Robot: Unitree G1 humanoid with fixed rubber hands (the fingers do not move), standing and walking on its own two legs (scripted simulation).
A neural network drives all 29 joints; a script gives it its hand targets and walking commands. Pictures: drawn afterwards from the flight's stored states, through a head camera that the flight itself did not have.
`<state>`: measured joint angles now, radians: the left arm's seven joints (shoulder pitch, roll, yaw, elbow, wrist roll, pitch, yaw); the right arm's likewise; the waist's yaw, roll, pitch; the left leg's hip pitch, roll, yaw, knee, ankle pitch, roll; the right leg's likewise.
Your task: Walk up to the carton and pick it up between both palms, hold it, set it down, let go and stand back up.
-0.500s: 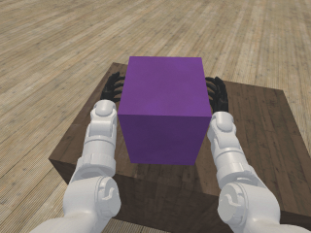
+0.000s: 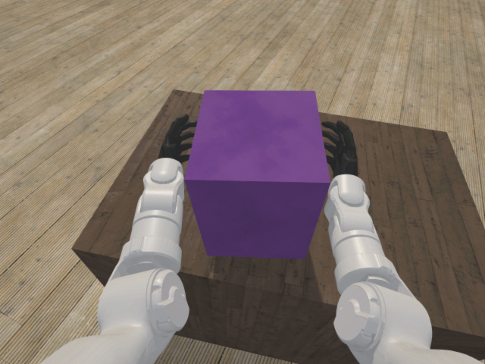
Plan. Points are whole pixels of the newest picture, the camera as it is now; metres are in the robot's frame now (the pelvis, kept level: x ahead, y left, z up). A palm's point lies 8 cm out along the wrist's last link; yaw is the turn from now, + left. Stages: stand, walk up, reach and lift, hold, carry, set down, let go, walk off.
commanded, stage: set down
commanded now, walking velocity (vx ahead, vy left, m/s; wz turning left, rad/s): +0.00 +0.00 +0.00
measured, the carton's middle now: (257, 179) +0.43 +0.00 +0.05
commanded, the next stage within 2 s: none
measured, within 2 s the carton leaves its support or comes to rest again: rests again in 0.96 s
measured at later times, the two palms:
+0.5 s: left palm (178, 159) +0.43 +0.14 +0.09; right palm (341, 171) +0.41 -0.15 +0.10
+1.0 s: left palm (181, 166) +0.44 +0.14 +0.06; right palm (336, 181) +0.42 -0.15 +0.07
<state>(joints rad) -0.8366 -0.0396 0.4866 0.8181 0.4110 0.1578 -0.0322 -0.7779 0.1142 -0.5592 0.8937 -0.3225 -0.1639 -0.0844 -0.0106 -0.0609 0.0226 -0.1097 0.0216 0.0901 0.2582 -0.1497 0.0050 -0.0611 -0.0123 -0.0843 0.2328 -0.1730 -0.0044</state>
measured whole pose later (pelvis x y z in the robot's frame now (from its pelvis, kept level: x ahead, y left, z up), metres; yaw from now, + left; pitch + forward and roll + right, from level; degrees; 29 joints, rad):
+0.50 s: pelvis +0.01 +0.00 +0.00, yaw -1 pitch +5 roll +0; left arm -0.89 -0.04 0.56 0.90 0.44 0.11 -0.04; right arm -0.81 0.15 -0.67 0.88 -0.43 -0.13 -0.06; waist -0.01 -0.06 -0.01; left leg -0.19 0.02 0.11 0.26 -0.15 0.01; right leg -0.15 -0.01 -0.08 0.25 -0.18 0.00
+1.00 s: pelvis +0.01 +0.00 +0.00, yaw -1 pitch +9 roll +0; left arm -0.89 -0.02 0.57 0.99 0.45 0.00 -0.03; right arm -0.79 0.16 -0.69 0.89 -0.48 -0.20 -0.07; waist -0.01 -0.04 -0.04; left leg -0.29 0.03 0.12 0.28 -0.15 0.01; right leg -0.25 -0.01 -0.10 0.26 -0.17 -0.01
